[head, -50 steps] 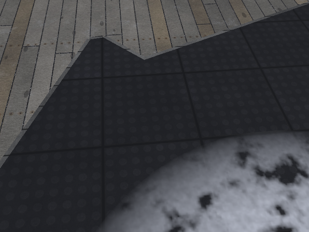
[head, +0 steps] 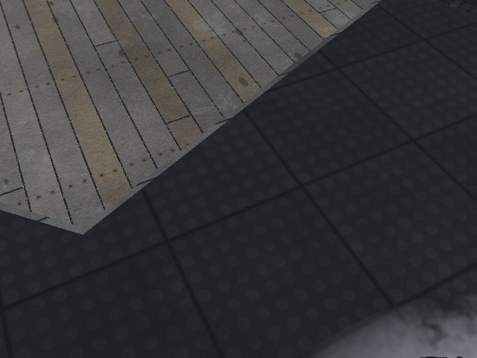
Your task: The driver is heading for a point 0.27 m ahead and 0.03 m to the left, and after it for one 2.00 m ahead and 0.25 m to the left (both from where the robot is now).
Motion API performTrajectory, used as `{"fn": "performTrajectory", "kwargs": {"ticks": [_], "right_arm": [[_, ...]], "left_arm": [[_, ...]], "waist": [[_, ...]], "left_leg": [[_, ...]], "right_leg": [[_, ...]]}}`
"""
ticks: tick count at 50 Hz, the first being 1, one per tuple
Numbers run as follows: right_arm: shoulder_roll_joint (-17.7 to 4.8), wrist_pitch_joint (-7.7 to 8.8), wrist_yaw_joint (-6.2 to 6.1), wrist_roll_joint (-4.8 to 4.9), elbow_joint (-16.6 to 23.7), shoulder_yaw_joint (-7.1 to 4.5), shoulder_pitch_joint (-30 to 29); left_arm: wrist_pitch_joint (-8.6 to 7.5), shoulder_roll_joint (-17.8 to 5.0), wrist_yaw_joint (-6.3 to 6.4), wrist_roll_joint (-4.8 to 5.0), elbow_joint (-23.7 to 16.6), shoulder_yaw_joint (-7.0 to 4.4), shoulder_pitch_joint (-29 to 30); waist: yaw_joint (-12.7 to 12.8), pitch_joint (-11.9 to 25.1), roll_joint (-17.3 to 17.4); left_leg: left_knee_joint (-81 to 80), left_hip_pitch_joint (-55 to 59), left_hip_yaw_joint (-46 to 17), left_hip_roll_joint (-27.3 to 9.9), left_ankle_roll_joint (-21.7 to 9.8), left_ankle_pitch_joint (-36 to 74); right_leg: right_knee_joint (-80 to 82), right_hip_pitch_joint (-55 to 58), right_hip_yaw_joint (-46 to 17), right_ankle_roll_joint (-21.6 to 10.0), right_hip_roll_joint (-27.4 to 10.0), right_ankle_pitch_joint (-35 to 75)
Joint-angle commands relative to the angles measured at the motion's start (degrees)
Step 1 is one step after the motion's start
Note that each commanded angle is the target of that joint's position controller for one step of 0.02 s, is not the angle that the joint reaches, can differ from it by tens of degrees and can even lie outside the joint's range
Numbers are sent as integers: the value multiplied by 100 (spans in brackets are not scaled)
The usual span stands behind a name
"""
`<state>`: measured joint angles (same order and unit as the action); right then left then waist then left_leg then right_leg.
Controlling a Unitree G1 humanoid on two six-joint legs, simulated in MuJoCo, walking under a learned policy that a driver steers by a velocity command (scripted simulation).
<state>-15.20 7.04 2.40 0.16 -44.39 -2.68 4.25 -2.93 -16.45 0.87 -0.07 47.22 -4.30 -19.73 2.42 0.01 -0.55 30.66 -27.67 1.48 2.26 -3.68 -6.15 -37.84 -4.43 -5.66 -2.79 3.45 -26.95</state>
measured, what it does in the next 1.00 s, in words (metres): walks ahead: right foot, then left foot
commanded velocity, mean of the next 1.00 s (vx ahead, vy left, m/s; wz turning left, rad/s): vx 0.14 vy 0.00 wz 0.23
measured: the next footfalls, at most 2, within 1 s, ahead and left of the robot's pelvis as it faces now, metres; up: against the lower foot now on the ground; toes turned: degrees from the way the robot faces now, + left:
right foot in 0.46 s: +0.36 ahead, -0.06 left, +0.00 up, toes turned +23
left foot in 0.82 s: +0.21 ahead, +0.15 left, +0.00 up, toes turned +17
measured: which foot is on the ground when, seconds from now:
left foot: down 0.00-0.48, up 0.50-0.80, down 0.82-1.00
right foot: up 0.00-0.44, down 0.46-0.84, up 0.86-1.00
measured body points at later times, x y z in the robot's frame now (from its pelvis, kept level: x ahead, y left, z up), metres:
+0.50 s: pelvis +0.20 +0.01 +0.01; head +0.23 +0.01 +0.46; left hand +0.35 +0.30 -0.06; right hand +0.36 -0.26 -0.10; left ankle +0.11 +0.09 -0.71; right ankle +0.32 -0.07 -0.72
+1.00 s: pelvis +0.22 +0.01 +0.02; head +0.25 +0.03 +0.47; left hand +0.25 +0.32 -0.10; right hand +0.43 -0.21 -0.08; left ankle +0.17 +0.14 -0.72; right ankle +0.26 -0.10 -0.66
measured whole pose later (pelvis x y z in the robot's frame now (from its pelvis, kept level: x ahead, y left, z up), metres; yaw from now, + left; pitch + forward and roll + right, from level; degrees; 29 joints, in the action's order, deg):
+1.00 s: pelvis +0.22 +0.01 +0.02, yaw +15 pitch +1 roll +0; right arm -14.3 -0.8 -2.3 -0.7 -39.8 -3.1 11.2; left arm 1.9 -18.0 0.6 1.0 42.5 -4.7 -13.2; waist 0.6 -1.5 -1.2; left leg 27.7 -13.0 1.0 -2.3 1.3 -16.0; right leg -57.0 -28.6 -1.2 2.9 1.8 -26.6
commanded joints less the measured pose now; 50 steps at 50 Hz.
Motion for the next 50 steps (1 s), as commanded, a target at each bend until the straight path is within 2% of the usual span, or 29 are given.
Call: {"fn": "performTrajectory", "kwargs": {"ticks": [1, 2, 3, 4, 6, 9, 11, 14, 18, 22, 23, 24, 25, 26, 27, 28, 29, 30, 32, 35, 37, 40, 41, 42, 43, 44, 45, 48, 50], "right_arm": [[-1120, -37, 40, 182, -109, -352, 1851], [-857, -70, 4, 147, 30, -278, 1472], [-824, -111, -18, 40, 172, -249, 1118], [-768, -132, -27, 5, 242, -222, 931], [-727, -150, -67, -33, 287, -193, 886], [-1007, -216, -166, 26, 274, -297, 1036], [-1127, -330, -253, 89, 264, -351, 1124], [-1046, -531, -394, 169, 248, -350, 1270], [-1017, -719, -515, 134, 306, -376, 1389], [-956, -767, -529, 127, 606, -378, 958], [-807, -753, -510, 93, 724, -327, 883], [-493, -720, -492, -14, 836, -227, 1078], [-456, -713, -466, 73, 854, -200, 1945], [-1035, -746, -432, 41, 644, -318, 2202], [-1310, -838, -440, 86, 607, -427, 1725], [-1263, -947, -473, 101, 612, -448, 1507], [-1209, -1028, -492, 84, 684, -450, 1377], [-980, -1060, -473, 75, 734, -383, 1297], [-577, -1021, -461, 40, 783, -257, 1306], [-278, -935, -424, -84, 759, -103, 1151], [-435, -904, -397, -59, 748, -137, 995], [-645, -878, -379, -34, 676, -221, 1109], [-860, -866, -409, -90, 735, -262, 1157], [-1148, -879, -465, -194, 806, -307, 1336], [-1400, -904, -438, -212, 615, -419, 1257], [-1163, -846, -437, -232, 813, -372, 881], [-996, -780, -470, -247, 859, -330, 772], [-821, -655, -506, -48, 888, -284, 378], [-819, -702, -506, -26, 838, -312, 385]], "left_arm": [[-281, -505, -53, 27, -513, 26, -427], [-367, -737, -94, 140, -681, -30, 248], [-420, -679, -79, 94, -775, -7, 647], [-441, -663, -51, -50, -848, -37, 824], [-369, -567, -9, -143, -930, -63, 673], [-192, -351, 85, -100, -985, -17, 653], [-112, -328, 126, -97, -1039, -4, 889], [-56, -269, 96, -46, -1158, 16, 1415], [-117, -328, -8, -23, -1317, 13, 1997], [-274, -528, -49, -19, -1218, -85, 1581], [-304, -670, -15, -71, -1179, -130, 1320], [-271, -998, 58, -165, -1217, -188, 1039], [-147, -1037, 52, -279, -1127, -187, 832], [-72, -732, 44, -92, -1176, -151, 964], [-27, -447, 58, -66, -1274, -69, 1143], [43, -392, 59, -88, -1305, -27, 1344], [94, -414, 66, -77, -1319, -13, 1509], [131, -523, 65, -131, -1270, -16, 1532], [152, -509, 33, -156, -1147, 1, 1487], [141, -405, -56, -74, -1035, 51, 1531], [169, -651, -110, -8, -954, -16, 1329], [227, -830, -102, 108, -903, -44, 1166], [204, -777, -100, 113, -874, -22, 1050], [160, -524, -121, 36, -949, 50, 1089], [124, -365, -107, 115, -1115, 56, 1161], [128, -706, -75, 73, -1061, -40, 1238], [180, -863, -57, 103, -1030, -151, 1237], [438, -583, 18, 108, -843, -169, 698], [485, -389, -16, 125, -970, -101, 832]], "waist": [[-675, 1644, 1396], [-737, 826, 880], [-632, 396, 278], [-483, 131, 12], [-207, 314, 241], [-129, 513, 420], [-175, 639, 443], [-344, 676, 610], [-503, 510, 714], [-161, 462, 859], [-64, 706, 690], [-116, 1204, -261], [-491, 1703, -1663], [-499, 1558, -1165], [-332, 1064, -651], [-364, 815, -346], [-374, 581, -370], [-379, 425, -489], [-414, 449, -653], [-354, 692, -823], [-217, 660, -959], [-379, 433, -843], [-391, 472, -644], [-402, 601, 52], [-250, 389, 1576], [-411, 177, 1522], [-431, 98, 1370], [-169, 58, 865], [-238, 109, 878]], "left_leg": [[-1345, 4758, -4688, -2108, -1635, -1577], [-1443, 4066, -3942, -1935, -1353, -1558], [-1468, 3276, -3329, -1726, -1215, -478], [-1453, 2670, -2891, -1570, -1206, 971], [-1326, 2237, -2211, -1284, -1188, 3167], [-1218, 1975, -1763, -1120, -1157, 4235], [-1141, 1784, -1645, -972, -981, 4052], [-1008, 1694, -1706, -764, -601, 3284], [-737, 2014, -2286, -813, -527, 2318], [-132, 2061, -2825, -638, -387, 1673], [368, 1702, -2686, -389, -213, 1248], [1665, 857, -2022, 136, 73, -690], [2830, -337, -1471, 778, 378, -3801], [3681, -639, -1273, 220, 611, -3539], [4073, -732, -1117, 65, 773, -3030], [4182, -723, -983, -37, 860, -2638], [4230, -693, -914, -127, 907, -2354], [4157, -395, -769, -95, 914, -2161], [3430, 13, -598, -35, 885, -2064], [1710, 791, -438, -257, 822, -1977], [863, 1088, -335, -167, 782, -1591], [-643, 1880, -214, -19, 442, -624], [-669, 2353, -538, -421, 221, -374], [-736, 2766, -1236, -1298, -126, 135], [-1122, 1977, -1783, -1885, -673, -232], [-1397, 1657, -2013, -2154, -970, -50], [-1372, 1703, -1966, -2211, -1019, 514], [-1049, 1995, -1259, -2021, -817, 1886], [-969, 2132, -854, -1845, -725, 1931]], "right_leg": [[-3744, -3756, -253, 111, -47, -342], [-3737, -4090, -251, 58, -312, 153], [-3474, -3886, -114, 70, -472, 499], [-3119, -3679, -16, 159, -579, 645], [-2639, -3097, 37, 339, -653, 626], [-1833, -2990, 216, 579, -490, 878], [-1291, -2822, 241, 654, -355, 1430], [-514, -2621, 176, 667, -158, 2192], [283, -2663, -34, 646, -17, 2231], [1500, -1753, -78, 397, -48, 2467], [1768, -830, -239, 182, -475, 3325], [1490, 448, -1207, -340, -1654, 5377], [1374, 1439, -2813, -1499, -2923, 6511], [1470, 1034, -2994, -1602, -3047, 5433], [1488, 550, -2172, -1320, -2527, 4769], [1605, 77, -1614, -1089, -2156, 4099], [1757, -348, -1330, -1029, -1989, 3595], [1924, -840, -1038, -1016, -1732, 3485], [2031, -1052, -641, -1036, -1430, 3503], [1969, -1019, -534, -1032, -1310, 3362], [1929, -927, -794, -1051, -1334, 2762], [1837, -1355, -1107, -745, -1223, 1818], [1711, -1773, -1120, -455, -1135, 1431], [1013, -2312, -778, -121, -776, 824], [367, -2505, 345, 145, -90, 207], [-613, -2452, 456, 344, -169, -183], [-1536, -2724, 393, 404, -174, -404], [-2536, -3108, 177, 609, -333, -206], [-2015, -2995, 434, 685, -422, 124]]}}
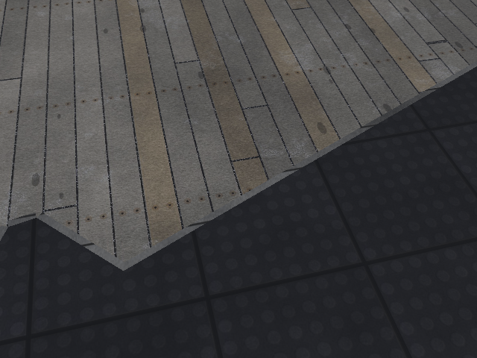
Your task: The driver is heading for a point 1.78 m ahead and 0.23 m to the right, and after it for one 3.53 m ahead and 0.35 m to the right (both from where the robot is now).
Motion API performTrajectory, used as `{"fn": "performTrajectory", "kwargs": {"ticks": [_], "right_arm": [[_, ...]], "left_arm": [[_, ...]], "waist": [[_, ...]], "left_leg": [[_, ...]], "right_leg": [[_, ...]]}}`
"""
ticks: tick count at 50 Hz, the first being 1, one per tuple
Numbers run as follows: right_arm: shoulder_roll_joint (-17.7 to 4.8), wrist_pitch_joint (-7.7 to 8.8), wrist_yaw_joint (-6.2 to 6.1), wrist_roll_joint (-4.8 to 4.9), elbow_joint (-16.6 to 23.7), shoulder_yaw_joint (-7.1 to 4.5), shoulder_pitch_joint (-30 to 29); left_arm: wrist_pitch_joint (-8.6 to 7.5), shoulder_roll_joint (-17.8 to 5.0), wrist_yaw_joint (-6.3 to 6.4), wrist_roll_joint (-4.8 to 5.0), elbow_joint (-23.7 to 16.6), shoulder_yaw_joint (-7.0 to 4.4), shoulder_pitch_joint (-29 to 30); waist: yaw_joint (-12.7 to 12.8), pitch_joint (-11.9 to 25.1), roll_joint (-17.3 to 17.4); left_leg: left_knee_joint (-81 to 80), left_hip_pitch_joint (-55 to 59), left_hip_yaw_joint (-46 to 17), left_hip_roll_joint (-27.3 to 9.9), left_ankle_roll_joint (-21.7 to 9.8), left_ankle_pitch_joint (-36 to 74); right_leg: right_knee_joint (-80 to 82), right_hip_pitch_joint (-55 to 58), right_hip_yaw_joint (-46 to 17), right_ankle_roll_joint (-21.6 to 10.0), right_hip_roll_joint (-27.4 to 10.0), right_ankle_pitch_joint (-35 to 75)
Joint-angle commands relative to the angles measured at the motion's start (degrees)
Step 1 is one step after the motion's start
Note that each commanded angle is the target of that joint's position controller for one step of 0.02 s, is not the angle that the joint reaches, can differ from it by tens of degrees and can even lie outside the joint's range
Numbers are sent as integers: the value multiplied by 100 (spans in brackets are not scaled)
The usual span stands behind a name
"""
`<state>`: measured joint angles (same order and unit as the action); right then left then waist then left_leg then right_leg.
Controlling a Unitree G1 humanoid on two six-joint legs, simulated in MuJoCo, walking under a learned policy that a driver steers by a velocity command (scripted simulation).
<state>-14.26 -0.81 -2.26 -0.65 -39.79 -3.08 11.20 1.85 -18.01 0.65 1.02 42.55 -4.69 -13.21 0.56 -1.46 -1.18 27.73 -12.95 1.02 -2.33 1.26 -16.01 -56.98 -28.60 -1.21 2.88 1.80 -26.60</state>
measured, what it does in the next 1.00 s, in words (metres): walks ahead: right foot, then left foot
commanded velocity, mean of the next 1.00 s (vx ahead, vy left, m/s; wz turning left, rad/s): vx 0.11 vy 0.00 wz -0.22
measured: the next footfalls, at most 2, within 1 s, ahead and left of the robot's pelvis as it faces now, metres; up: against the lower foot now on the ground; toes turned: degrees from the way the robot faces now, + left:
right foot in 0.16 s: +0.03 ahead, -0.13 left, +0.00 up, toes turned -7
left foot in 0.68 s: +0.08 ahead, +0.08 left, +0.00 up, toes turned -23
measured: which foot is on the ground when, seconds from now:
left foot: down 0.00-0.16, up 0.18-0.66, down 0.68-1.00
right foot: up 0.00-0.14, down 0.16-0.68, up 0.70-1.00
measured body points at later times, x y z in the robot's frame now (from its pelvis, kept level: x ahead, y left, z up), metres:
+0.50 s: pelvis -0.01 -0.04 +0.00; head +0.02 -0.08 +0.45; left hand +0.22 +0.19 -0.07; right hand +0.07 -0.36 -0.10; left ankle +0.06 +0.11 -0.69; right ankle +0.00 -0.13 -0.74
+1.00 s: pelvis +0.08 -0.07 +0.00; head +0.10 -0.06 +0.45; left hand +0.34 +0.13 -0.07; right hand +0.01 -0.35 -0.11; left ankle +0.04 +0.09 -0.74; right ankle +0.11 -0.21 -0.73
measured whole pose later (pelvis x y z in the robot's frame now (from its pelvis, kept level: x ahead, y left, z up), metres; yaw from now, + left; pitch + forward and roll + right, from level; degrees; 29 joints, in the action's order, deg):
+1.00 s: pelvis +0.08 -0.07 +0.00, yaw -11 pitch +2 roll -1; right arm -15.8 0.5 -1.4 1.6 -43.2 -3.6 25.4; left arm -4.9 -16.7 -1.2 0.9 37.1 -3.8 -5.3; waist -4.8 -0.8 -0.8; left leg 23.2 -6.8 -11.5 1.0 0.9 -18.1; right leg -27.7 -21.2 -3.4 2.1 1.5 -10.4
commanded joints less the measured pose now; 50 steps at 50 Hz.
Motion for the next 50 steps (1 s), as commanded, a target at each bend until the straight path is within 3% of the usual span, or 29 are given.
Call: {"fn": "performTrajectory", "kwargs": {"ticks": [1, 4, 6, 7, 8, 9, 10, 11, 12, 13, 14, 17, 21, 26, 28, 29, 32, 33, 34, 35, 36, 37, 38, 39, 41, 44, 47, 49, 50], "right_arm": [[-942, 45, -46, 61, 363, -294, -307], [-1175, -33, -49, 101, 274, -389, -125], [-1246, -20, -34, 204, 250, -410, -217], [-1185, 6, -22, 252, 210, -393, -207], [-1004, 50, 17, 198, 76, -354, 133], [-574, 84, 62, -135, 319, -209, 152], [-687, 118, 20, -83, 547, -217, -598], [-906, 102, 4, 42, 540, -286, -703], [-945, 79, -22, 77, 469, -310, -639], [-960, 56, -72, 38, 363, -334, -554], [-1013, 33, -104, 14, 338, -367, -473], [-846, 43, -54, 52, 270, -335, -284], [-742, 76, -37, 51, 323, -289, -520], [-779, 171, 49, 86, 346, -295, -588], [-806, 204, 98, 105, 266, -286, -387], [-782, 222, 131, 111, 252, -264, -316], [-460, 307, 252, 77, 164, -136, -120], [-543, 341, 244, 62, 163, -134, -41], [-798, 377, 217, 47, 170, -153, 251], [-1442, 389, 221, -21, 13, -309, 620], [-1478, 426, 238, -57, 41, -339, 705], [-1321, 454, 194, -7, 38, -289, 654], [-1229, 469, 169, 64, 47, -254, 646], [-1174, 472, 156, 131, 41, -242, 697], [-1054, 433, 107, 161, 22, -215, 838], [-1065, 348, 58, 180, 30, -245, 968], [-1237, 249, 70, 205, 69, -317, 1065], [-1255, 180, 51, 257, 166, -338, 868], [-1144, 168, 41, 260, 226, -317, 818]], "left_arm": [[9, -162, -41, 25, -593, -21, 307], [12, -263, -190, 47, -841, -26, 478], [27, -359, -243, 35, -824, -87, 198], [32, -399, -225, 1, -743, -132, -53], [28, -630, -156, -32, -734, -221, -226], [19, -1491, -44, -72, -878, -415, -373], [-102, -1419, -125, -264, -944, -341, -579], [-223, -1242, -165, -288, -945, -276, -448], [-282, -1087, -140, -196, -940, -239, -155], [-272, -957, -98, -87, -972, -202, 103], [-233, -880, -56, -15, -1002, -158, 319], [-170, -825, 27, -64, -1053, -123, 360], [-115, -915, 113, -47, -1054, -165, 286], [-39, -991, 91, -65, -1118, -210, 395], [-17, -876, 65, -96, -1129, -158, 493], [-13, -766, 55, -103, -1095, -105, 448], [-32, -461, 2, -133, -912, 80, 353], [-78, -414, -6, -179, -853, 114, 231], [-139, -282, -6, -226, -875, 171, 247], [-248, -299, 0, -134, -1073, 129, 385], [-384, -652, 39, -23, -1202, 31, 886], [-474, -858, 33, 54, -1173, -66, 960], [-524, -782, -1, 8, -1062, -72, 836], [-575, -679, -46, -45, -1045, -61, 822], [-693, -375, -129, -98, -1031, 1, 1021], [-787, -10, -205, -68, -1026, 93, 1280], [-795, -158, -211, 6, -1053, 22, 1349], [-787, -319, -176, 16, -965, -70, 956], [-771, -425, -136, -3, -909, -124, 727]], "waist": [[-123, 317, 1016], [-280, 520, 1213], [-101, 544, 1140], [26, 574, 1023], [37, 644, 446], [-112, 765, -1510], [374, 1016, -1452], [353, 872, -792], [181, 693, -551], [80, 611, -303], [-35, 568, -365], [-111, 703, -534], [14, 655, -574], [78, 529, -712], [91, 704, -750], [113, 855, -718], [-29, 603, -672], [-27, 460, -505], [-63, 350, 91], [-1, 46, 1240], [-316, -506, 1454], [-272, -690, 1185], [-206, -573, 1053], [-235, -466, 994], [-338, -270, 878], [-439, -92, 1039], [-413, -90, 1148], [-94, 93, 1170], [38, 245, 1091]], "left_leg": [[-624, 677, -640, -1331, -1191, 2870], [-469, 762, -557, -1483, -1202, 2918], [-175, 627, -443, -1500, -1056, 2682], [147, 395, -266, -1371, -849, 2336], [865, -136, 137, -1078, -437, 1496], [2781, -1816, 709, -297, 252, -1268], [3896, -2414, -229, 271, 327, -2566], [4398, -2543, -535, 138, 266, -2303], [4367, -2598, -581, 47, 198, -1802], [4155, -2618, -618, -21, 200, -1374], [3975, -2431, -630, -33, 232, -1066], [3690, -2119, -559, 170, 328, -554], [2572, -2037, -652, 264, 416, -373], [1666, -1457, -715, 409, 368, -476], [1424, -1141, -604, 308, 317, -467], [1230, -883, -527, 257, 272, -404], [-43, 326, -83, 371, -5, 185], [-160, 584, -321, 227, -181, -55], [-587, 794, -1299, -481, -541, -662], [-1366, 689, -2803, -1207, -1278, -2025], [-2039, 439, -4133, -1815, -1771, -2718], [-2025, 427, -4079, -1813, -1756, -2622], [-1954, 597, -3699, -1566, -1600, -2325], [-1920, 823, -3380, -1370, -1470, -1962], [-1862, 864, -2610, -923, -1263, -928], [-1668, 479, -1980, -512, -1181, -127], [-1364, 162, -2175, -523, -1200, 279], [-949, 59, -2341, -469, -997, 865], [-660, -88, -2330, -340, -807, 956]], "right_leg": [[316, -363, 116, 125, -302, 207], [1286, 265, 394, 13, -270, 342], [2183, 792, 605, -183, -143, 959], [2798, 1297, 669, -334, 10, 1513], [3286, 2038, 198, -542, -119, 2554], [3353, 3102, -2091, -1303, -1762, 5070], [3583, 2748, -3102, -2402, -2466, 5476], [3630, 2669, -2683, -2362, -2237, 5032], [3584, 2536, -2241, -2038, -1908, 4530], [3581, 2452, -2004, -1762, -1648, 4088], [3628, 2237, -1837, -1633, -1469, 3926], [3715, 2114, -1744, -1617, -1249, 3677], [3751, 2172, -2057, -1610, -1174, 2762], [3746, 1742, -2562, -1610, -1051, 2003], [3586, 1820, -2513, -1585, -1119, 2312], [3595, 1799, -2499, -1565, -1099, 1895], [3698, 1008, -2249, -1245, -712, -500], [3495, 702, -2098, -1069, -570, -885], [2541, 248, -1617, -826, -275, -938], [1485, -506, -340, -503, 442, -452], [771, -1155, -345, -372, 196, -527], [290, -1367, -505, -346, -58, -187], [111, -1400, -473, -321, -138, 39], [160, -1469, -431, -296, -203, 351], [711, -1083, -195, -220, -180, 945], [1833, -88, 79, -69, 63, 1323], [2585, 656, 68, 2, 216, 1320], [3272, 1374, -15, -55, 217, 1882], [3572, 1892, -49, -147, 99, 2131]]}}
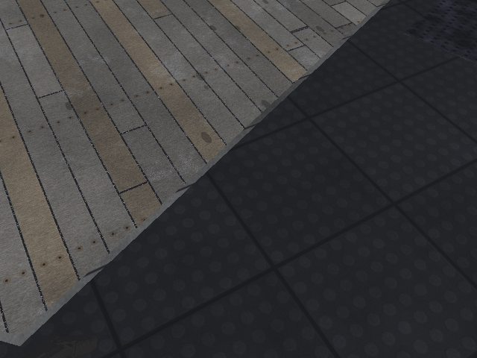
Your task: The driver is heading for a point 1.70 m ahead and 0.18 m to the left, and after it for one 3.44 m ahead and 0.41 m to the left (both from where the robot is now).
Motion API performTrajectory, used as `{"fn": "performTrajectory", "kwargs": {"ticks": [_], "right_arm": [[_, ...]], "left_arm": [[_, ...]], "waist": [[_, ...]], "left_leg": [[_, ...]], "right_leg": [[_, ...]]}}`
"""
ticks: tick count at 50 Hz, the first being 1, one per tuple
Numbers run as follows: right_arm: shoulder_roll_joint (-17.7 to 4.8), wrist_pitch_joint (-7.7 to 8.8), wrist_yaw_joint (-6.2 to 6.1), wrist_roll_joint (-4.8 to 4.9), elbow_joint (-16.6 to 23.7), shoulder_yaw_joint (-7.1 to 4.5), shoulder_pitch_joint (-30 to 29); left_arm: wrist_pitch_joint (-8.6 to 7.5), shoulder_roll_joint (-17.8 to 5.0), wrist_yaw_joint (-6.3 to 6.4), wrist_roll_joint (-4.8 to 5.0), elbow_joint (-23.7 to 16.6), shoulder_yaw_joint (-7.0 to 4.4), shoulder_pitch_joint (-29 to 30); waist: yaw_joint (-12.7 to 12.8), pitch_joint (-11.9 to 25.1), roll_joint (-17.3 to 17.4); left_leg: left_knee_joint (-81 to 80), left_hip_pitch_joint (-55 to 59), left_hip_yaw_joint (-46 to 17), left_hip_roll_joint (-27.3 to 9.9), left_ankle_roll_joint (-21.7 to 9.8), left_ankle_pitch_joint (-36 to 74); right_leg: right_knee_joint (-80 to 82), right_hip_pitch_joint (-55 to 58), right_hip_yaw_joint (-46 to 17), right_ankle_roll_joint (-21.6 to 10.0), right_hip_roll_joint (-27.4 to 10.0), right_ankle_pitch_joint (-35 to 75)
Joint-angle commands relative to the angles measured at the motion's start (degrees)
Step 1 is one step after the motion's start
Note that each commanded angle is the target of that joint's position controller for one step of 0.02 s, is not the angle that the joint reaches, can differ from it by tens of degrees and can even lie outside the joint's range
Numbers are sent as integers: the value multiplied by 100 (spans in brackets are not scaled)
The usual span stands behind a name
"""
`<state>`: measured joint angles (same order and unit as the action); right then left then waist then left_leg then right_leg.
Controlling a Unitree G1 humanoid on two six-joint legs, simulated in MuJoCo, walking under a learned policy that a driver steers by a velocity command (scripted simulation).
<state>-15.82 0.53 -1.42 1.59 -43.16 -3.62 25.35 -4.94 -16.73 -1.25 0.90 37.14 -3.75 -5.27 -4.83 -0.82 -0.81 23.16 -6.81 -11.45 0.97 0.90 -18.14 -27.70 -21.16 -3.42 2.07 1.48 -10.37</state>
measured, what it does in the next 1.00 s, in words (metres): walks ahead: right foot, then left foot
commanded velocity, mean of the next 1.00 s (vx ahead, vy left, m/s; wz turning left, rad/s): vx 0.06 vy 0.00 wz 0.21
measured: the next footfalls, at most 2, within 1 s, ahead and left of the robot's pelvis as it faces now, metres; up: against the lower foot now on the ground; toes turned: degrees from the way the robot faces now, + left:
right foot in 0.02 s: +0.11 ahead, -0.12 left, +0.00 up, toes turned +5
left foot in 0.48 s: +0.15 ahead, +0.14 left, +0.00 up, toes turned +19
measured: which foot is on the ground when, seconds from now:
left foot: down 0.00-0.02, up 0.04-0.46, down 0.48-0.90, up 0.92-1.00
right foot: up 0.00-0.00, down 0.02-0.48, up 0.50-0.86, down 0.88-1.00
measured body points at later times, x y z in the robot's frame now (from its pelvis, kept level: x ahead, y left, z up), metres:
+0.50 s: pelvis +0.10 +0.02 -0.01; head +0.14 +0.05 +0.43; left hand +0.13 +0.34 -0.13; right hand +0.37 -0.18 -0.08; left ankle +0.12 +0.13 -0.75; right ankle +0.07 -0.13 -0.73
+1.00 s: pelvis +0.13 +0.02 -0.01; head +0.17 +0.00 +0.44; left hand +0.18 +0.32 -0.11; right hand +0.36 -0.22 -0.11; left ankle +0.08 +0.13 -0.69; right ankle +0.15 -0.09 -0.74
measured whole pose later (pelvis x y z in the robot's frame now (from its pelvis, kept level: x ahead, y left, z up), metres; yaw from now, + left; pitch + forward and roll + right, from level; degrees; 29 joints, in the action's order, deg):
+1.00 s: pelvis +0.13 +0.02 -0.01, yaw +10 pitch +1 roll +1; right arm -17.1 -1.8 -2.2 -0.3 -38.8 -4.1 5.2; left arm 0.4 -17.1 0.4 -0.2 42.8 -3.1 -13.1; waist 1.8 -3.3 1.6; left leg 55.6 -24.3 -0.1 2.1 1.6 -29.9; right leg -32.0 -15.5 -1.1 -0.9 0.1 -16.9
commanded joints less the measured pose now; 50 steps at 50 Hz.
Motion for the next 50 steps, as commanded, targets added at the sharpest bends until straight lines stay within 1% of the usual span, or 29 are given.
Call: {"fn": "performTrajectory", "kwargs": {"ticks": [1, 2, 3, 4, 5, 6, 9, 14, 17, 21, 22, 23, 24, 25, 26, 27, 28, 29, 32, 34, 36, 39, 43, 44, 45, 46, 47, 48, 50], "right_arm": [[-738, 43, -46, -10, 640, -201, -663], [-225, 57, -62, -143, 844, -48, -659], [-321, 68, -106, -33, 993, -70, -258], [-790, 11, -120, -23, 780, -212, -28], [-956, -53, -103, -19, 708, -278, -264], [-913, -126, -116, -30, 660, -297, -296], [-652, -238, -76, -57, 818, -250, -611], [-480, -252, 87, -84, 1201, -147, -1257], [-554, -267, 207, -72, 1349, -151, -1497], [-701, -330, 309, -50, 1556, -229, -1672], [-747, -329, 312, -59, 1529, -271, -1512], [-974, -313, 260, -98, 1441, -378, -1178], [-1606, -293, 135, -114, 1481, -553, -745], [-2005, -222, 109, -267, 1654, -551, -855], [-1405, -128, 157, -244, 1622, -384, -875], [-1147, -56, 161, -223, 1562, -264, -1178], [-927, -32, 153, -159, 1509, -201, -1465], [-800, -37, 136, -130, 1485, -137, -1708], [-487, 18, 107, -307, 1340, 21, -2084], [-517, 47, 101, -347, 1179, 13, -2030], [-751, 21, 88, -353, 1031, -54, -1953], [-954, -60, 43, -270, 918, -127, -1967], [-899, -144, -50, -122, 795, -164, -2045], [-826, -149, -74, -92, 728, -172, -1902], [-623, -112, -90, -215, 851, -139, -1876], [-501, -101, -121, -276, 1012, -114, -2249], [-546, -105, -136, -250, 1095, -127, -2624], [-601, -112, -107, -188, 1070, -179, -2533], [-625, -148, -97, -171, 941, -222, -2268]], "left_arm": [[-75, -764, 123, -38, -347, -286, -457], [-27, -1213, 211, -185, -335, -361, -1088], [81, -1424, 147, -266, -158, -421, -1204], [111, -949, 125, -187, -226, -286, -933], [131, -635, 136, -159, -265, -198, -710], [162, -545, 143, -158, -290, -156, -412], [190, -606, 188, -189, -156, -161, -182], [286, -821, 252, -117, 36, -232, -114], [342, -988, 216, -48, 97, -277, -26], [352, -1167, 138, 135, 220, -337, -121], [357, -1146, 137, 186, 242, -331, -88], [340, -993, 125, 171, 339, -293, -322], [320, -755, 116, -54, 247, -204, -489], [307, -464, 137, -303, -12, -62, -425], [357, -856, 118, -163, 126, -163, -219], [416, -914, 114, -8, 162, -173, -215], [458, -835, 151, -10, 297, -160, -315], [500, -830, 195, -67, 353, -157, -324], [595, -518, 172, -45, 599, -48, -766], [616, -404, 173, -44, 551, 35, -575], [645, -597, 183, -30, 452, 4, -417], [670, -780, 190, 4, 354, -65, -405], [645, -572, 125, -31, 368, -52, -726], [629, -700, 119, -68, 325, -82, -735], [612, -1221, 175, -90, 289, -213, -818], [598, -1408, 183, -82, 243, -274, -769], [520, -1231, 181, -192, 225, -229, -1025], [427, -1178, 193, -217, 235, -213, -1011], [381, -1136, 221, -25, 134, -233, -545]], "waist": [[758, 510, 884], [934, 1275, -322], [663, 1394, -1865], [548, 933, -1256], [558, 606, -828], [441, 487, -552], [414, 215, -739], [523, 343, -586], [553, 325, -596], [521, 331, -592], [383, 398, -527], [264, 616, -211], [179, 1014, 915], [319, 1344, 1939], [14, 1596, 993], [197, 1202, 828], [344, 1018, 549], [429, 884, 568], [709, 896, 769], [537, 734, 838], [415, 558, 884], [379, 292, 874], [604, 307, 702], [597, 272, 444], [411, 381, -675], [546, 167, -1467], [900, 210, -1482], [831, 334, -1074], [562, 312, -466]], "left_leg": [[412, -1068, -901, -431, -509, 899], [2055, -2009, -248, 62, -141, -267], [3220, -2943, 285, 387, 37, -2092], [4012, -3092, 194, -64, 168, -1902], [4311, -3170, 301, -163, 231, -1552], [4328, -3072, 426, -242, 302, -1279], [4163, -2810, 782, -358, 446, -548], [2967, -2593, 961, -513, 388, 144], [2273, -2120, 1173, -478, 229, 383], [1261, -1681, 1402, -307, -106, 370], [702, -1239, 1506, -167, -247, 756], [177, -404, 1418, -19, -455, 1501], [82, 936, -8, -1041, -922, 3796], [21, 1473, -2175, -2427, -2303, 4681], [-119, 1193, -1732, -2420, -2380, 4367], [-75, 809, -985, -2107, -2028, 4064], [-101, 569, -526, -1719, -1643, 3495], [-147, 250, -247, -1542, -1450, 3318], [-288, -535, 526, -1195, -1340, 3441], [-371, -581, 609, -1196, -1338, 2807], [-428, -583, 423, -1378, -1435, 2129], [-402, -523, 149, -1630, -1487, 1606], [135, -358, 390, -1599, -1201, 2080], [482, -445, 626, -1355, -880, 1691], [1521, -930, 1306, -726, -386, 1090], [2222, -1808, 1696, 168, 53, -216], [3387, -2489, 1157, 248, 125, -1849], [4084, -2727, 817, 144, 107, -1935], [3976, -2946, 669, -50, 164, -1313]], "right_leg": [[664, 1959, -134, -262, -376, 699], [555, 3297, -1319, -724, -1653, 1423], [874, 3266, -2965, -1522, -2670, 1526], [901, 2797, -2687, -1573, -2558, 1445], [818, 2445, -1885, -1395, -2208, 1681], [832, 2141, -1307, -1266, -1908, 1880], [1095, 1444, -388, -1385, -1632, 2650], [1193, 1614, 120, -1554, -1811, 2667], [1111, 1509, 429, -1456, -1827, 2562], [514, 1764, 556, -1183, -1928, 2516], [98, 1670, 731, -1007, -1804, 2514], [-705, 1350, 1034, -712, -1473, 2388], [-2234, 110, 1360, -211, -978, 674], [-3789, -1495, 909, 162, -62, -3016], [-4432, -1513, 79, 185, -283, -2972], [-4412, -1519, 74, 127, -461, -2546], [-4027, -1446, 69, 111, -598, -2187], [-3701, -1227, 95, 167, -657, -1821], [-2794, -5, 244, 336, -593, -1161], [-1965, 292, 260, 329, -605, -1000], [-1642, 336, 323, 276, -545, -1051], [-1545, 111, 423, 152, -465, -1229], [-504, 451, 622, -163, -337, -501], [19, 634, 330, -349, -429, 405], [299, 993, -765, -765, -1165, 1938], [697, 1101, -2003, -1636, -1833, 2211], [991, 1461, -2506, -2127, -2210, 2486], [905, 1643, -2320, -2098, -2138, 2531], [661, 1817, -1716, -1625, -1714, 2584]]}}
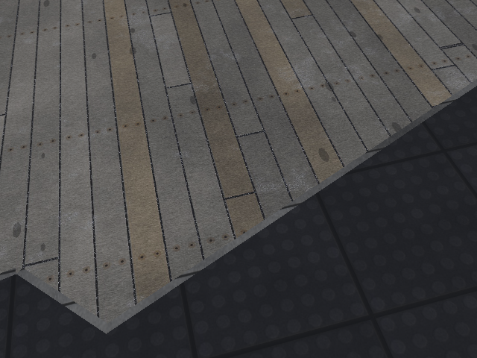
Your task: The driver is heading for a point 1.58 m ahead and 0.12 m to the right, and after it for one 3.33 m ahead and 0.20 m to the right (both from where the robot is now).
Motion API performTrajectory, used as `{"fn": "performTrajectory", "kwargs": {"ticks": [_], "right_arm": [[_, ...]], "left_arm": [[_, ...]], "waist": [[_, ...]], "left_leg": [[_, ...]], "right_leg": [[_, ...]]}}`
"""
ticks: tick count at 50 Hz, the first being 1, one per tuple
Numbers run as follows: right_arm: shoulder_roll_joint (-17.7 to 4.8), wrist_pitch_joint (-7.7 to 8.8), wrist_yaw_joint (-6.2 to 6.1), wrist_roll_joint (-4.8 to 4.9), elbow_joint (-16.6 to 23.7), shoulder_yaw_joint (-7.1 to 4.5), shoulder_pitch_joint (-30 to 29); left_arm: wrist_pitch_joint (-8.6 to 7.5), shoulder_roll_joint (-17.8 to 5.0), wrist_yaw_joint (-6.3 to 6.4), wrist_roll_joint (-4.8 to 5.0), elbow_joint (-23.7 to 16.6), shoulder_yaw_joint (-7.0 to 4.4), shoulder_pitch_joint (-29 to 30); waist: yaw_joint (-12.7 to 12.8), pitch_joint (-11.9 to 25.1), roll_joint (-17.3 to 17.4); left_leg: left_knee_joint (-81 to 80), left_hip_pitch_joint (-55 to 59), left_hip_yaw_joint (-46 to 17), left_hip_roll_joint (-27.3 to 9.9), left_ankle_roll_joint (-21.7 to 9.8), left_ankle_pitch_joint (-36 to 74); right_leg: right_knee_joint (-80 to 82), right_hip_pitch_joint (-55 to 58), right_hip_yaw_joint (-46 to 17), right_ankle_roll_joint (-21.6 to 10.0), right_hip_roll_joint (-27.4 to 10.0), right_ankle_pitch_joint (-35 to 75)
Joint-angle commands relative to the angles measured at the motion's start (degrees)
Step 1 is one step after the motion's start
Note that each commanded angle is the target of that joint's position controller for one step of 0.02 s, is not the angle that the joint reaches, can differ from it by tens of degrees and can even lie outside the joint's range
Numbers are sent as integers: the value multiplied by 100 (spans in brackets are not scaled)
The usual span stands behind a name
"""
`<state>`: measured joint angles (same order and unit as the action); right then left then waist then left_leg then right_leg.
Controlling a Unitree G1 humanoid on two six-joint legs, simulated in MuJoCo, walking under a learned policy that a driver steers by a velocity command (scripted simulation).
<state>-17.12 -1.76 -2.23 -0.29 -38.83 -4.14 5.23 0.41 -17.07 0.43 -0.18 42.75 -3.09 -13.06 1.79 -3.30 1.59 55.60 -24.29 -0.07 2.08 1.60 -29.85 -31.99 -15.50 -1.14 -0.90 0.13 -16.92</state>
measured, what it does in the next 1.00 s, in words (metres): walks ahead: left foot, then right foot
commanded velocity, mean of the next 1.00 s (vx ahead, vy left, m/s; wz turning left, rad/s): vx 0.31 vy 0.00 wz -0.20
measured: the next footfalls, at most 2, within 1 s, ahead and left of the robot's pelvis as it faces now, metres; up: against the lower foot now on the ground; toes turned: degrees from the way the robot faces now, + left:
left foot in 0.26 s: +0.06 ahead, +0.13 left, +0.00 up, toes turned -13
right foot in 0.74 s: +0.21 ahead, -0.21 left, +0.00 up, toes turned -19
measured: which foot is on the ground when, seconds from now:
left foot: up 0.00-0.24, down 0.26-0.74, up 0.76-1.00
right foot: down 0.00-0.26, up 0.28-0.72, down 0.74-1.00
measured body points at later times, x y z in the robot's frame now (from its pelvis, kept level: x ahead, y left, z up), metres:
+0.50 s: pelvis +0.05 +0.03 +0.01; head +0.06 +0.04 +0.46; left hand +0.28 +0.25 -0.09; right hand +0.03 -0.27 -0.09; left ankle +0.02 +0.14 -0.73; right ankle +0.05 -0.15 -0.65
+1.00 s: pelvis +0.24 -0.11 +0.01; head +0.25 -0.12 +0.46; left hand +0.34 +0.16 -0.10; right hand +0.32 -0.41 -0.10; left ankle +0.34 +0.04 -0.65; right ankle +0.17 -0.20 -0.73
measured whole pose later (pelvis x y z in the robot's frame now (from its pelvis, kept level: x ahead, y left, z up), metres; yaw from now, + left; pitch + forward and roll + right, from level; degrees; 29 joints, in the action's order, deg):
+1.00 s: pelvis +0.24 -0.11 +0.01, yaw -10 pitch +1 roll -2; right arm -18.2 1.7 0.2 1.7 -41.5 -4.3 12.8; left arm -5.7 -14.9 -0.6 -0.6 45.1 -4.3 -19.0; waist 2.4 -1.3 3.2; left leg 60.3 -38.4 -4.1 -5.5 0.4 -8.8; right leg -16.0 -3.8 9.0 -1.3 1.1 -12.9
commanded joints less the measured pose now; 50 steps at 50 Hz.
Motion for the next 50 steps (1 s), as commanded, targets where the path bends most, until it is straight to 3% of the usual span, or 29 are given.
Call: {"fn": "performTrajectory", "kwargs": {"ticks": [1, 4, 8, 10, 12, 13, 14, 15, 16, 17, 18, 20, 23, 26, 29, 32, 34, 35, 36, 37, 38, 39, 40, 42, 44, 46, 50], "right_arm": [[-475, 99, -23, -1, 490, -170, -297], [-263, 169, 34, 51, 493, -103, -251], [-345, 197, 119, 108, 462, -117, -131], [-441, 230, 183, 144, 429, -164, 100], [-461, 290, 199, 151, 309, -231, 471], [-730, 319, 150, 97, 267, -306, 931], [-1323, 334, 170, -61, 184, -421, 1354], [-1314, 472, 212, -228, 243, -398, 1081], [-950, 557, 175, -140, 307, -302, 730], [-749, 592, 127, -28, 345, -236, 499], [-641, 606, 87, 39, 347, -200, 463], [-599, 665, 36, 0, 256, -169, 741], [-599, 722, 47, -36, 131, -181, 1177], [-683, 713, 99, -7, -24, -200, 1449], [-829, 659, 162, 122, -173, -214, 1489], [-997, 603, 220, 227, -322, -240, 1702], [-1122, 549, 229, 263, -421, -260, 1725], [-1155, 522, 221, 274, -439, -248, 1588], [-989, 523, 214, 259, -468, -183, 1607], [-621, 554, 216, 139, -342, -28, 1549], [111, 641, 209, 112, -78, 177, 2000], [-504, 714, 190, 286, -179, 20, 1776], [-752, 712, 207, 377, -61, -79, 1468], [-649, 645, 200, 228, -64, -82, 1194], [-442, 500, 233, 238, -147, -73, 1385], [-274, 391, 243, 234, -142, -45, 1345], [-181, 378, 288, 174, 75, 3, 814]], "left_arm": [[-122, -983, 96, 133, -462, -273, 310], [51, -1047, 169, 119, -500, -326, 246], [171, -1172, 151, 137, -612, -396, 364], [191, -1121, 120, 194, -654, -386, 439], [176, -920, 116, 211, -689, -307, 529], [139, -629, 104, 139, -713, -216, 479], [53, -373, 83, 158, -940, -157, 477], [-53, -694, 102, 173, -1069, -244, 728], [-70, -1033, 94, 180, -959, -359, 671], [-49, -1055, 87, 134, -801, -398, 434], [-45, -1000, 73, 97, -750, -401, 367], [-101, -726, -4, 122, -772, -334, 476], [-160, -516, -72, 175, -906, -270, 684], [-206, -303, -116, 138, -1028, -184, 902], [-303, -130, -205, 99, -1136, -72, 1220], [-407, -193, -295, 147, -1201, -58, 1457], [-471, -387, -330, 197, -1183, -131, 1226], [-494, -514, -314, 202, -1061, -212, 753], [-496, -790, -256, 179, -803, -364, -60], [-470, -1128, -168, 95, -627, -485, -1101], [-453, -1710, -124, -53, -583, -564, -1407], [-497, -1172, -126, -82, -613, -432, -1355], [-512, -850, -133, -17, -559, -311, -1004], [-539, -414, -157, 27, -527, -187, -354], [-642, -292, -147, -45, -466, -182, -71], [-736, -323, -124, -42, -351, -217, -5], [-745, -496, -54, -42, -162, -277, -79]], "waist": [[-101, 643, -681], [-52, 878, -860], [9, 878, -1111], [-75, 908, -1160], [-341, 734, -1011], [-483, 822, -357], [-467, 707, 1030], [-413, 210, 1007], [-243, -57, 719], [-116, -89, 632], [-140, -48, 617], [-298, -65, 527], [-505, -46, 436], [-623, -89, 374], [-607, -258, 391], [-661, -337, 455], [-420, -216, 591], [-63, 35, 586], [329, 603, 403], [796, 1526, 14], [473, 2248, -1649], [672, 2138, -1248], [512, 1352, -1206], [171, 614, -923], [-111, 383, -950], [-223, 179, -692], [-160, -103, -510]], "left_leg": [[409, -1048, -443, -192, 148, 93], [-417, -608, -293, -54, 286, 467], [-1511, 216, -247, 99, 264, 736], [-2225, 705, -158, 148, 163, 990], [-3294, 1741, -73, 78, -55, 1596], [-3607, 2592, -1002, -830, -370, 908], [-4284, 2783, -3042, -2195, -1147, -518], [-4704, 2138, -3943, -2612, -1600, -1354], [-4710, 1958, -3390, -2360, -1469, -1353], [-4706, 1983, -2768, -2032, -1236, -982], [-4718, 2068, -2295, -1856, -1085, -567], [-4822, 2036, -1527, -1644, -987, 274], [-4858, 2327, -915, -1641, -1072, 993], [-4925, 2392, -599, -1678, -1183, 1453], [-4956, 2125, -368, -1639, -1268, 1908], [-4775, 2022, -408, -1722, -1286, 2278], [-4475, 2159, -584, -1874, -1206, 2747], [-3979, 2064, -467, -1798, -1074, 3536], [-2945, 1777, -164, -1479, -878, 4287], [-1308, 725, 71, -1159, -602, 3260], [771, -1353, 91, -199, -216, -76], [1640, -1796, -787, -260, -217, -273], [1829, -2131, -753, -535, -294, 195], [1438, -1874, -605, -892, -290, 1069], [1290, -1340, -624, -1016, -230, 1546], [1133, -1411, -651, -993, -158, 1748], [-48, -1659, -610, -922, -95, 2680]], "right_leg": [[1036, 1273, -1783, -1180, -1419, 3350], [910, 1354, -1695, -1142, -1210, 3481], [907, 860, -1965, -1104, -1105, 2817], [1019, 512, -2204, -1028, -953, 1053], [908, -384, -2229, -706, -550, -1047], [-64, -1286, -1834, -381, -174, -1849], [-1598, -2537, -795, -102, 635, -2047], [-2581, -3009, -1042, -47, 128, -1585], [-2963, -3075, -1007, -38, -35, -1102], [-3117, -3039, -889, 58, -105, -725], [-3212, -3056, -797, 155, -182, -372], [-3432, -3016, -601, 268, -275, 264], [-3139, -3264, -518, 389, -356, 731], [-2276, -3107, -476, 437, -375, 964], [-1201, -2517, -19, 362, -438, 1042], [-420, -1808, 236, 209, -293, 727], [53, -1251, 237, 25, -156, 551], [412, -492, 318, -108, -20, 750], [592, 768, 348, -275, 75, 958], [404, 2517, -477, -564, -766, 785], [941, 3990, -3153, -1344, -2378, -315], [1502, 3454, -3782, -1432, -2428, -887], [1568, 2886, -2845, -1242, -2279, -796], [1861, 1759, -1658, -1002, -1763, 21], [2237, 1078, -989, -955, -1578, 669], [2386, 892, -435, -966, -1547, 1453], [2518, 951, 378, -905, -1441, 1939]]}}
Keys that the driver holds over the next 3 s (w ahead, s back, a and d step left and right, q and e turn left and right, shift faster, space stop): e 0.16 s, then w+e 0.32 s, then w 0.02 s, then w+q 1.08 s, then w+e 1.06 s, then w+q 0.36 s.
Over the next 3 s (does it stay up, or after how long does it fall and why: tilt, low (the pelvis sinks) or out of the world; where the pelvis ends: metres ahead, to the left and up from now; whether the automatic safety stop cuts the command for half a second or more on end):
stays up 1.31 -0.19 0.01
